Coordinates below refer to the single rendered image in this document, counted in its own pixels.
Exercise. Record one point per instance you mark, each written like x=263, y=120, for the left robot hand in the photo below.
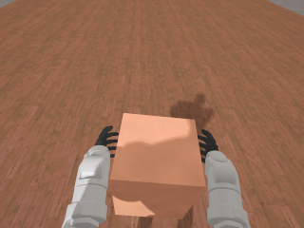
x=102, y=139

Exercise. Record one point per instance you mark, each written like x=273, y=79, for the right robot forearm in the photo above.
x=225, y=204

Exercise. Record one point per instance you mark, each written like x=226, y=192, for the right robot hand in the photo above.
x=209, y=145

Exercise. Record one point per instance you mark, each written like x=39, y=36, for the carton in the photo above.
x=157, y=169

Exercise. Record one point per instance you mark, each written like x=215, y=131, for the left robot forearm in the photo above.
x=88, y=208

